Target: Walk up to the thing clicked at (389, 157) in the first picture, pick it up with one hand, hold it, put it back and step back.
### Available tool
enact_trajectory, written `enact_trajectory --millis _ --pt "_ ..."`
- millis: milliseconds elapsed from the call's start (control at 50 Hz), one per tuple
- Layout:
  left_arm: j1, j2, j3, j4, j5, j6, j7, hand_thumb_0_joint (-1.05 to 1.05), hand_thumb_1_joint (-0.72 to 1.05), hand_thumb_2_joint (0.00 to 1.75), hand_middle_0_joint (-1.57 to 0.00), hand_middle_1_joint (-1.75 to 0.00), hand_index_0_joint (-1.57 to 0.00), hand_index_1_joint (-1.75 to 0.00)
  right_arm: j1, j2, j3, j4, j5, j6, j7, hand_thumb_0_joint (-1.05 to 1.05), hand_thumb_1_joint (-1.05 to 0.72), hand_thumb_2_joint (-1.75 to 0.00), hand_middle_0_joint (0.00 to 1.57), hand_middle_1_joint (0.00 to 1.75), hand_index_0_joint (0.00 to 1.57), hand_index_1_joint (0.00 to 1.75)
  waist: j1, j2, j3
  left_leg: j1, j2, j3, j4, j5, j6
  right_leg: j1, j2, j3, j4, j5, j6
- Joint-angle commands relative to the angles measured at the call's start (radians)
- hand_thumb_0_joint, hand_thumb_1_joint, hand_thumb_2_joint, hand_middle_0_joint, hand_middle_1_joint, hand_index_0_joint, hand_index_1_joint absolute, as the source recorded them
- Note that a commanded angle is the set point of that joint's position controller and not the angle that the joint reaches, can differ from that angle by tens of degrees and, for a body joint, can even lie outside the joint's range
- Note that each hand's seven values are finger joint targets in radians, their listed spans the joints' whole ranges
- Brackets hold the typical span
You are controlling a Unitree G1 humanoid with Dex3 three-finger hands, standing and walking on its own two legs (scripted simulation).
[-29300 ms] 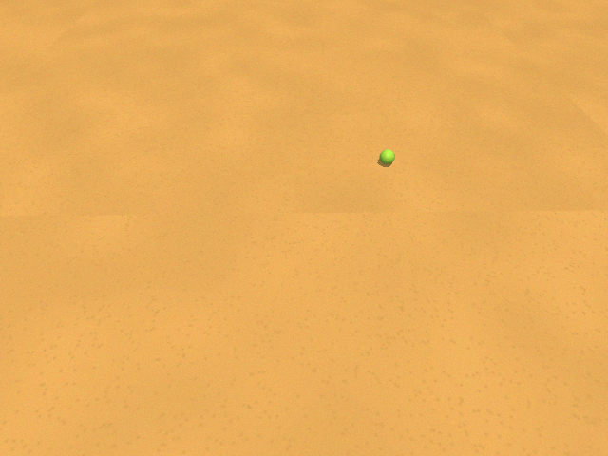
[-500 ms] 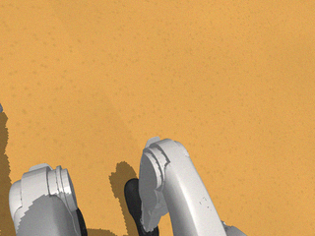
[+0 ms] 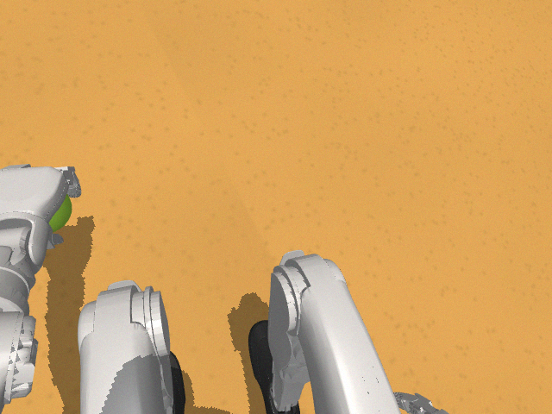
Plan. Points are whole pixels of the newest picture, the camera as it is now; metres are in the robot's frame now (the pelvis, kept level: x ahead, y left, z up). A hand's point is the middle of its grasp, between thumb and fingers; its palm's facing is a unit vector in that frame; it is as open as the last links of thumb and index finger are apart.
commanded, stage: lift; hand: left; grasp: from above
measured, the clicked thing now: (40, 207) +0.46 +0.27 -0.18
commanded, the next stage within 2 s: hold in 1.62 s
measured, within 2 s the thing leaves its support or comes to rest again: neither
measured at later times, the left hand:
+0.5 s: hand out of the picture +0.39 +0.28 -0.05, palm faces -0.46 -0.09 -0.88, open 8.9 cm
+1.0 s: hand out of the picture +0.34 +0.28 +0.16, palm faces -0.43 -0.14 -0.89, open 8.9 cm
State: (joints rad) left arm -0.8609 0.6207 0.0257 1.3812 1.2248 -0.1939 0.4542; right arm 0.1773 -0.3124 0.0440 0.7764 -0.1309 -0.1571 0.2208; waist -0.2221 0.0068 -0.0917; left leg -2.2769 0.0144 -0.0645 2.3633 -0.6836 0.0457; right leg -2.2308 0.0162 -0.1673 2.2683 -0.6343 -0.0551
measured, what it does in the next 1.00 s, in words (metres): rises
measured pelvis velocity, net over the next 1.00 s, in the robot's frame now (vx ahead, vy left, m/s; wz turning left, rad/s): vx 0.02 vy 0.01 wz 0.09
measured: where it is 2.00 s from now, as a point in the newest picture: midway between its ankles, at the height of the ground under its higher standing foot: outside the picture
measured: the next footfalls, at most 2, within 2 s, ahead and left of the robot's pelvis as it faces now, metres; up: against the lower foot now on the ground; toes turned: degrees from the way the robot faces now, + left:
none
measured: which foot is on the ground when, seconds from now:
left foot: down 0.00-1.00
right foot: down 0.00-1.00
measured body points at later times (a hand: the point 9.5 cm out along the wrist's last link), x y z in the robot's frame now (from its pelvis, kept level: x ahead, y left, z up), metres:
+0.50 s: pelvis +0.00 +0.00 +0.08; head +0.19 +0.05 +0.49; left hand +0.41 +0.28 +0.00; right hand +0.11 -0.27 -0.04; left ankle +0.08 +0.11 -0.31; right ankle +0.11 -0.10 -0.31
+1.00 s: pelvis +0.02 +0.01 +0.26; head +0.12 +0.04 +0.70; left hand +0.36 +0.28 +0.21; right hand +0.15 -0.25 +0.14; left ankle +0.08 +0.11 -0.31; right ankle +0.11 -0.10 -0.31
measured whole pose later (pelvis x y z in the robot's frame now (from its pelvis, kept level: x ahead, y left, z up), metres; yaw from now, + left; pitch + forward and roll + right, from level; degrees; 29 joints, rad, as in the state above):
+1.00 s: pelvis +0.02 +0.01 +0.26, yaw +5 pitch +23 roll -3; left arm -0.38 0.44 -0.16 0.82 0.98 0.03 0.16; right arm 0.21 -0.24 -0.01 0.71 0.06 0.01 -0.04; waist -0.09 0.04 -0.20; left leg -1.33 -0.01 -0.01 1.50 -0.57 0.04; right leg -1.31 0.04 -0.05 1.44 -0.54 -0.02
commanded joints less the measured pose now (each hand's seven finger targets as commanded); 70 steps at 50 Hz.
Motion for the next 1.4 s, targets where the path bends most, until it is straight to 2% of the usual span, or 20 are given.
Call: enact_trajectory --millis 0,60,160,260,300,320,360,420,520,540,560,580,640,780,860,880,1060,1180,1220,1380 --pt "-0.342 0.230 0.034 -0.126 -0.022 0.039 0.060 0.00 0.30 0.82 -0.76 -0.69 -0.77 -0.68 0.186 -0.221 -0.076 -0.019 0.011 0.008 -0.031 0.00 -0.89 -0.90 0.20 0.30 0.20 0.30 0.012 0.272 -0.694 0.497 -0.029 0.031 -0.289 0.169 -0.008 0.374 0.043 0.038 -0.270 0.181 -0.001" --pt "-0.339 0.230 0.031 -0.126 -0.040 0.064 0.037 0.00 0.42 0.76 -0.85 -0.71 -0.85 -0.70 0.195 -0.221 -0.085 -0.020 0.019 0.013 -0.038 0.00 -0.92 -0.91 0.20 0.30 0.20 0.30 0.019 0.260 -0.705 0.518 -0.030 0.035 -0.310 0.178 -0.005 0.387 0.038 0.040 -0.282 0.191 0.000" --pt "-0.329 0.233 0.033 -0.234 -0.114 0.081 -0.052 0.00 0.43 0.79 -0.88 -0.71 -0.88 -0.71 0.190 -0.212 -0.110 -0.044 0.041 0.029 -0.056 0.00 -0.93 -0.91 0.20 0.30 0.20 0.30 0.047 0.228 -0.766 0.540 -0.034 0.036 -0.359 0.150 0.002 0.468 0.035 0.062 -0.334 0.158 0.001" --pt "-0.234 0.180 0.007 -0.338 -0.118 0.069 -0.123 0.00 0.47 0.81 -0.91 -0.71 -0.91 -0.71 0.185 -0.196 -0.125 -0.085 0.065 0.057 -0.082 0.00 -0.92 -0.91 0.20 0.30 0.20 0.30 0.058 0.189 -0.757 0.557 -0.039 0.041 -0.406 0.138 0.003 0.535 0.033 0.080 -0.393 0.153 0.003" --pt "-0.199 0.219 0.036 -0.406 -0.124 0.066 -0.137 0.00 0.47 0.79 -0.89 -0.74 -0.90 -0.73 0.191 -0.200 -0.136 -0.083 0.075 0.072 -0.094 0.00 -0.92 -0.91 0.20 0.30 0.20 0.30 0.084 0.213 -0.777 0.612 -0.037 0.027 -0.454 0.125 -0.003 0.545 0.035 0.078 -0.407 0.143 0.000" --pt "-0.197 0.136 -0.018 -0.422 -0.138 0.064 -0.151 0.00 0.48 0.80 -0.90 -0.73 -0.91 -0.72 0.183 -0.189 -0.138 -0.099 0.082 0.074 -0.098 0.00 -0.92 -0.91 0.20 0.30 0.20 0.30 0.071 0.198 -0.747 0.621 -0.037 0.014 -0.471 0.110 -0.004 0.518 0.031 0.075 -0.420 0.134 0.001" --pt "-0.169 0.138 -0.033 -0.464 -0.140 0.067 -0.169 0.00 0.48 0.80 -0.88 -0.78 -0.89 -0.77 0.184 -0.184 -0.137 -0.101 0.093 0.085 -0.113 0.00 -0.92 -0.91 0.20 0.30 0.20 0.30 0.074 0.202 -0.733 0.645 -0.035 0.004 -0.516 0.087 -0.005 0.530 0.035 0.073 -0.442 0.119 0.001" --pt "-0.118 0.159 -0.011 -0.544 -0.157 0.072 -0.176 0.00 0.47 0.81 -0.88 -0.77 -0.89 -0.76 0.180 -0.180 -0.141 -0.120 0.105 0.098 -0.135 0.00 -0.92 -0.91 0.20 0.30 0.20 0.30 0.101 0.182 -0.760 0.699 -0.038 0.013 -0.555 0.110 -0.006 0.596 0.033 0.084 -0.489 0.130 0.004" --pt "-0.100 0.153 -0.022 -0.659 -0.174 0.095 -0.181 0.00 0.47 0.83 -0.87 -0.80 -0.88 -0.79 0.174 -0.170 -0.148 -0.128 0.126 0.108 -0.171 0.00 -0.92 -0.91 0.20 0.30 0.20 0.30 0.099 0.181 -0.736 0.829 -0.037 -0.001 -0.648 0.134 -0.011 0.648 0.026 0.092 -0.570 0.148 0.008" --pt "-0.040 0.111 -0.043 -0.624 -0.175 0.107 -0.186 0.00 0.47 0.83 -0.87 -0.80 -0.89 -0.79 0.172 -0.161 -0.143 -0.130 0.126 0.109 -0.174 0.00 -0.92 -0.91 0.20 0.30 0.20 0.30 0.097 0.175 -0.715 0.849 -0.035 -0.003 -0.669 0.150 -0.015 0.667 0.027 0.089 -0.579 0.160 0.008" --pt "-0.086 0.140 -0.035 -0.721 -0.187 0.109 -0.186 0.00 0.46 0.85 -0.86 -0.82 -0.87 -0.81 0.165 -0.159 -0.146 -0.139 0.130 0.112 -0.182 0.00 -0.92 -0.91 0.20 0.30 0.20 0.30 0.107 0.181 -0.771 0.881 -0.038 0.016 -0.676 0.162 -0.010 0.713 0.029 0.101 -0.613 0.167 0.010" --pt "-0.017 0.129 -0.031 -0.661 -0.181 0.124 -0.189 0.00 0.45 0.87 -0.86 -0.82 -0.86 -0.81 0.166 -0.160 -0.144 -0.135 0.134 0.115 -0.189 0.00 -0.92 -0.91 0.20 0.30 0.20 0.30 0.108 0.171 -0.742 0.908 -0.038 0.008 -0.702 0.169 -0.013 0.722 0.026 0.101 -0.628 0.169 0.011" --pt "-0.024 0.138 -0.030 -0.746 -0.203 0.147 -0.194 0.00 0.47 0.90 -0.88 -0.84 -0.89 -0.84 0.150 -0.145 -0.142 -0.149 0.141 0.122 -0.210 0.00 -0.92 -0.91 0.20 0.30 0.20 0.30 0.115 0.164 -0.749 0.962 -0.040 0.028 -0.755 0.162 -0.009 0.806 0.031 0.118 -0.708 0.158 0.015" --pt "0.099 0.066 -0.080 -0.741 -0.232 0.208 -0.214 0.00 0.43 0.90 -0.87 -0.81 -0.87 -0.82 0.106 -0.116 -0.132 -0.151 0.168 0.135 -0.255 0.00 -0.92 -0.91 0.20 0.30 0.20 0.30 0.118 0.152 -0.614 1.116 -0.035 0.010 -0.962 0.121 -0.018 0.958 0.039 0.124 -0.873 0.123 0.018" --pt "0.163 0.061 -0.085 -0.735 -0.236 0.227 -0.239 0.00 0.43 0.90 -0.89 -0.78 -0.88 -0.80 0.097 -0.108 -0.124 -0.150 0.181 0.143 -0.273 0.00 -0.92 -0.91 0.20 0.30 0.20 0.30 0.133 0.134 -0.560 1.230 -0.028 -0.002 -1.072 0.178 -0.025 1.050 0.043 0.123 -0.955 0.164 0.017" --pt "0.195 0.022 -0.113 -0.728 -0.239 0.230 -0.246 0.00 0.45 0.89 -0.90 -0.78 -0.89 -0.79 0.099 -0.101 -0.124 -0.149 0.183 0.144 -0.275 0.00 -0.92 -0.91 0.20 0.30 0.20 0.30 0.130 0.126 -0.530 1.253 -0.027 0.003 -1.099 0.191 -0.026 1.070 0.045 0.123 -0.986 0.168 0.016" --pt "0.164 0.010 -0.136 -0.722 -0.242 0.193 -0.264 0.00 0.33 0.87 -0.81 -0.79 -0.79 -0.80 0.090 -0.083 -0.113 -0.142 0.187 0.116 -0.297 0.00 -0.92 -0.91 0.20 0.30 0.20 0.30 0.126 0.089 -0.370 1.399 -0.029 0.012 -1.290 0.142 -0.023 1.257 0.052 0.164 -1.216 0.117 0.017" --pt "0.179 0.005 -0.136 -0.714 -0.232 0.189 -0.250 0.00 0.35 0.88 -0.81 -0.83 -0.80 -0.84 0.104 -0.089 -0.116 -0.138 0.181 0.105 -0.291 0.00 -0.92 -0.91 0.20 0.30 0.20 0.30 0.148 0.104 -0.363 1.560 -0.016 0.010 -1.411 0.246 -0.035 1.375 0.053 0.152 -1.297 0.221 0.015" --pt "0.204 -0.034 -0.152 -0.698 -0.231 0.197 -0.245 0.00 0.37 0.90 -0.81 -0.84 -0.81 -0.85 0.118 -0.086 -0.115 -0.130 0.180 0.105 -0.288 0.00 -0.91 -0.91 0.20 0.30 0.20 0.30 0.148 0.089 -0.359 1.591 -0.013 0.007 -1.435 0.304 -0.037 1.409 0.054 0.151 -1.324 0.268 0.014" --pt "0.211 -0.015 -0.135 -0.715 -0.240 0.222 -0.241 0.00 0.46 0.93 -0.88 -0.86 -0.87 -0.86 0.131 -0.090 -0.123 -0.129 0.180 0.112 -0.285 0.00 -0.91 -0.91 0.20 0.30 0.20 0.30 0.158 0.062 -0.338 1.723 -0.023 0.039 -1.527 0.457 -0.034 1.579 0.047 0.166 -1.449 0.401 0.019"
